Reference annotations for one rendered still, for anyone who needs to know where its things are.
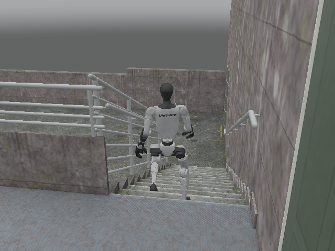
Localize stairs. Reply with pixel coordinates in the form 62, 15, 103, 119
117, 165, 247, 206

